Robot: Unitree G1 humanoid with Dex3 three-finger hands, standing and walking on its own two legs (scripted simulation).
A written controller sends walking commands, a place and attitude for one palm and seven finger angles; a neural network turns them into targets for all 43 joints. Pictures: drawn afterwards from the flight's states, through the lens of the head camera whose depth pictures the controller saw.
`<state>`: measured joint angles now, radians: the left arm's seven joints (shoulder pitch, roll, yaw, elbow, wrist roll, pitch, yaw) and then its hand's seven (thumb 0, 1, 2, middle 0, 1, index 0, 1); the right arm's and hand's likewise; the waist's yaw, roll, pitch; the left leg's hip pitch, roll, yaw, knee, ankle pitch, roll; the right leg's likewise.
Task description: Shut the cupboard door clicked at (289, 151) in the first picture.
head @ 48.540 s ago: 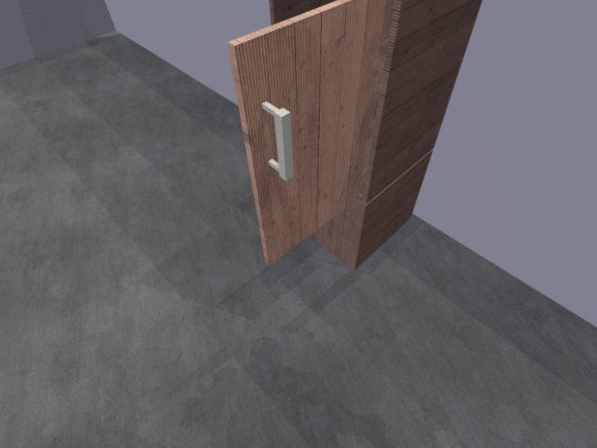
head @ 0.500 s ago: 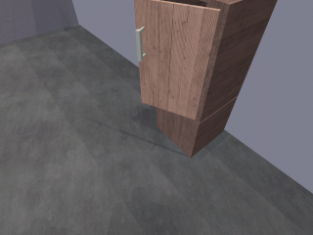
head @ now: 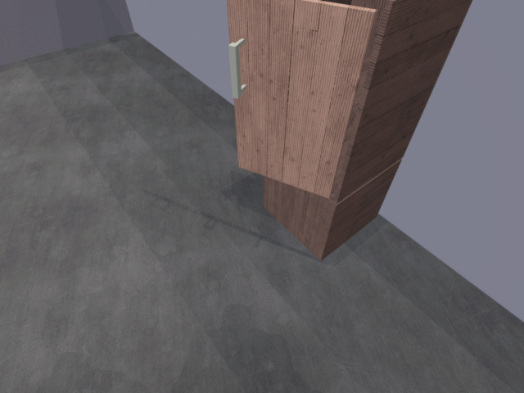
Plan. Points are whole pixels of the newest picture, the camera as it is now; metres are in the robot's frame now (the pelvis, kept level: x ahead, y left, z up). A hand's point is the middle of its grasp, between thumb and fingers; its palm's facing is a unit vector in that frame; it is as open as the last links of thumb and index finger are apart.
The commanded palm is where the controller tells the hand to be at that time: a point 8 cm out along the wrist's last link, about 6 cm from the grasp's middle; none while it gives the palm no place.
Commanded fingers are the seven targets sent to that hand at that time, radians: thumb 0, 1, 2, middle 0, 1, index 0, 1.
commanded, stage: walk to a spot facing it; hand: left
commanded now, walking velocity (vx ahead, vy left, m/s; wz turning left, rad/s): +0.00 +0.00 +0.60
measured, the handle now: (239, 69) +0.90 +0.10 +0.06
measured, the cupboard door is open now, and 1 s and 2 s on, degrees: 25 25 25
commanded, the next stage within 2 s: turn to face it in 1.90 s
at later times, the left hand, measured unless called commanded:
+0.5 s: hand out of the picture +0.03 +0.23 -0.16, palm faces +0.31 -0.91 -0.26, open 7.4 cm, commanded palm none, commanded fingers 0.00 0.90 0.90 -0.20 -0.30 -0.20 -0.30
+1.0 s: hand out of the picture -0.11 +0.16 -0.19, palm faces +0.65 -0.71 -0.27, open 7.4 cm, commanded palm none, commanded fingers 0.00 0.90 0.90 -0.20 -0.30 -0.20 -0.30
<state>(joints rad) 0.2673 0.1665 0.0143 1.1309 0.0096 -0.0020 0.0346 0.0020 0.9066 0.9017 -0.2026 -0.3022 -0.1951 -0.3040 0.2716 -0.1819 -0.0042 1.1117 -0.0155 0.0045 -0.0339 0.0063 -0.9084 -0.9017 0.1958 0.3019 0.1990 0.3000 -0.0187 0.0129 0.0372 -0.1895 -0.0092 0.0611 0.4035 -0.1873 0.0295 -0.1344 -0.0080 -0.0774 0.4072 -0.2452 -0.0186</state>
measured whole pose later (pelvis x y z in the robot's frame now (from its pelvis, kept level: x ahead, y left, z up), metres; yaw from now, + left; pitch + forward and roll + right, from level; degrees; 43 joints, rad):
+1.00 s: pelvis -0.01 -0.03 -0.02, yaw +41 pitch +0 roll +1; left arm 0.27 0.23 0.06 0.89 0.02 0.02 0.02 0.00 0.90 0.90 -0.21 -0.30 -0.20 -0.30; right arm 0.13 -0.25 -0.06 0.88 -0.02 0.05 0.03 0.01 -0.91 -0.90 0.19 0.30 0.20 0.30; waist 0.00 -0.03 0.12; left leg -0.32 0.01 0.05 0.62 -0.27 -0.01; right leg -0.27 -0.17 -0.17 0.76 -0.46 0.06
